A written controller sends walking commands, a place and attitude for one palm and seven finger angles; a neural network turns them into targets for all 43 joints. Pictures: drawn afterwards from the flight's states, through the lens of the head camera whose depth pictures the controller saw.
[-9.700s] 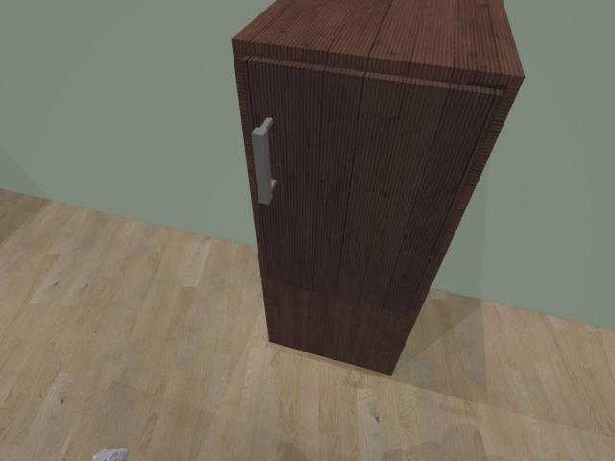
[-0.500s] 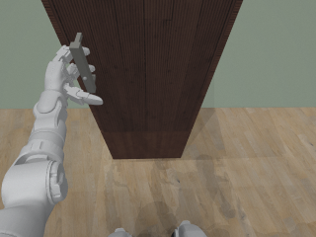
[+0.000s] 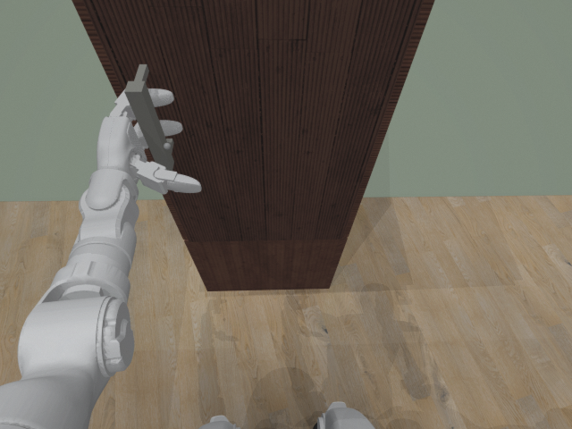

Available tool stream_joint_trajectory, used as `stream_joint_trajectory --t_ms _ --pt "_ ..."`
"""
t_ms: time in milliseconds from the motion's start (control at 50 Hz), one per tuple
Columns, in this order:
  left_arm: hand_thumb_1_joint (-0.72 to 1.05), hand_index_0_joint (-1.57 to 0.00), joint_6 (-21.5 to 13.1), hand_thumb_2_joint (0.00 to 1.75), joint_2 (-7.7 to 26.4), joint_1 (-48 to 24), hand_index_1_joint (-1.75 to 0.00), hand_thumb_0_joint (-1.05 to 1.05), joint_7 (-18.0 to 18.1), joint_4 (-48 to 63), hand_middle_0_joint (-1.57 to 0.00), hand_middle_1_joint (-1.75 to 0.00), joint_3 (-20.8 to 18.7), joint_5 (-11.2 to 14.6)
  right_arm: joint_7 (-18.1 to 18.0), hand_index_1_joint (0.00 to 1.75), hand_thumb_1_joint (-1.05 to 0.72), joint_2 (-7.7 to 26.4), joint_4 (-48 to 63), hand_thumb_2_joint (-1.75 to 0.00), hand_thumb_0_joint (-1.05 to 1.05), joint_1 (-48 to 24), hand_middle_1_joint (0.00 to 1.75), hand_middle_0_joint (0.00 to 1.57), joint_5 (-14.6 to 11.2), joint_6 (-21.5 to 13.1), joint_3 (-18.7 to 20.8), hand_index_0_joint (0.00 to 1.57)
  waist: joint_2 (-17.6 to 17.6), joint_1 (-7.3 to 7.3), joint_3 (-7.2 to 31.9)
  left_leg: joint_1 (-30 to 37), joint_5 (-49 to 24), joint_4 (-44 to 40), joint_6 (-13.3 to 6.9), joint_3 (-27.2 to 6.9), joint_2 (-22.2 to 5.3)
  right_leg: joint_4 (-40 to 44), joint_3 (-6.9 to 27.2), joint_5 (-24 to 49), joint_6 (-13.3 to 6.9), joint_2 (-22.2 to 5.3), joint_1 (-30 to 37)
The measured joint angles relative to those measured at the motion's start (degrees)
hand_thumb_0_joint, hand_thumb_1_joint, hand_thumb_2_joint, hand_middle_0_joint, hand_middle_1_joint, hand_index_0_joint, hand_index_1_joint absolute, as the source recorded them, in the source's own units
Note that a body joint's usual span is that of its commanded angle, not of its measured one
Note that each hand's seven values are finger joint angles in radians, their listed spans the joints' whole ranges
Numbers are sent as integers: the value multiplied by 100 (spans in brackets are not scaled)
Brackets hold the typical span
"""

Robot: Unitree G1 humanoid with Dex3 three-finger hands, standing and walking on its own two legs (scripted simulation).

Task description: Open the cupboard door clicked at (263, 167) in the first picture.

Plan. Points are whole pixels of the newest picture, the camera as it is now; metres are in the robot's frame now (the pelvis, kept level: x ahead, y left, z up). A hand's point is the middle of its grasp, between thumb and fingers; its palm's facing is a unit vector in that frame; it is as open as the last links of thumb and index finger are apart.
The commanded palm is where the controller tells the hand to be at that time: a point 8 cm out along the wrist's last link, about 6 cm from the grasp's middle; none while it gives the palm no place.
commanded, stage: slide the fingers in behind the handle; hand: left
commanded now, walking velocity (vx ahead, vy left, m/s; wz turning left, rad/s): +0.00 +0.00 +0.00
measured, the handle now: (155, 121) +0.53 +0.17 +0.10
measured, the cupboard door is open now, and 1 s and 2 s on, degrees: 0 0 30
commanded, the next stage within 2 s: close the thumb around the handle in 0.24 s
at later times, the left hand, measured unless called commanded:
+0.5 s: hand (165, 146) +0.48 +0.14 +0.11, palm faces -0.04 -1.00 -0.01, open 13.3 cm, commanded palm +0.46 +0.19 +0.10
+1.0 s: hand (164, 147) +0.48 +0.14 +0.11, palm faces -0.03 -1.00 -0.01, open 5.7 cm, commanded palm +0.45 +0.19 +0.10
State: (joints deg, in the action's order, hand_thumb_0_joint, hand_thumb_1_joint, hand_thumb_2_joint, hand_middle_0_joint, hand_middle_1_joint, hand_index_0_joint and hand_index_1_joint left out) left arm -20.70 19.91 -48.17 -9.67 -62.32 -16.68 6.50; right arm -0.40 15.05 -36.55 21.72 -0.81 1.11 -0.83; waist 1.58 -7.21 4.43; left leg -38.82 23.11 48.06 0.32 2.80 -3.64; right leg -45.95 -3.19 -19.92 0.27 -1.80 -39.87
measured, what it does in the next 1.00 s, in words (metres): stands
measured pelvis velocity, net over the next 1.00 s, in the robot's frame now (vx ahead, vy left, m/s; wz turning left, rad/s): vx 0.00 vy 0.00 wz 0.00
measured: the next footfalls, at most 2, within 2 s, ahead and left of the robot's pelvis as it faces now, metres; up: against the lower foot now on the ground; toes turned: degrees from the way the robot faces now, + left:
none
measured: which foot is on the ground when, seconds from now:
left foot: down 0.00-1.00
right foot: down 0.00-1.00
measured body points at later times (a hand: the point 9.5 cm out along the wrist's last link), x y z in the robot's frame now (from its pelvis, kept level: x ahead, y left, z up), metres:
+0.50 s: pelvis +0.00 +0.00 +0.00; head +0.08 +0.00 +0.44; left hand +0.48 +0.20 +0.11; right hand +0.03 -0.26 -0.12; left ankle +0.00 +0.12 -0.70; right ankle +0.02 -0.13 -0.70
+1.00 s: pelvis +0.00 +0.00 +0.00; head +0.08 +0.00 +0.44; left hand +0.47 +0.20 +0.11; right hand +0.04 -0.26 -0.12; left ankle +0.00 +0.12 -0.70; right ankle +0.02 -0.13 -0.70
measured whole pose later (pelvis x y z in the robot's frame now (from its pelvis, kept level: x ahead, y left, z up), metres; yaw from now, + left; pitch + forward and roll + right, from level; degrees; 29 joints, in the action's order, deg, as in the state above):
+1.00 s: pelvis +0.00 +0.00 +0.00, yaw +0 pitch +14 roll -1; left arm -20.9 19.0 -47.0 -9.4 -61.2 -15.6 7.4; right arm -0.5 15.2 -37.0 21.7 -0.9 1.3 -0.6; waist 1.8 -6.7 4.7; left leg -38.1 23.4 48.0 0.1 2.6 -3.4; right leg -45.7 -3.2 -20.1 0.5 -1.9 -39.0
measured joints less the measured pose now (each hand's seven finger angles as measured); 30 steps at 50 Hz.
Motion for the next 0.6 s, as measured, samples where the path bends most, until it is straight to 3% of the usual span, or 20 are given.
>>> stream_joint_trajectory --t_ms 240,420,600 --pt "-50 -30 -36 30 72 -214 -120 -2 -75 -189 -30 -120 1 17 -63 30 -91 29 -31 -89 1 -33 30 20 -9 -42 -22 20 -12 -37 -58 -80 -11 29 -5 -28 16 -23 -21 4 2 -14 -64" --pt "-48 -31 -12 31 35 16 -120 -1 -108 -17 -31 -120 -39 28 -33 30 -91 24 -20 -89 1 52 30 20 -6 13 0 20 2 -12 15 -11 15 -3 -11 5 5 14 14 -4 13 2 -9" --pt "-20 -31 1 43 -53 28 -123 -1 -12 15 -33 -123 77 64 -24 30 -91 -11 -31 -89 1 3 30 20 -17 30 4 20 4 22 19 44 17 -5 -18 -15 21 26 -2 -9 21 -13 62"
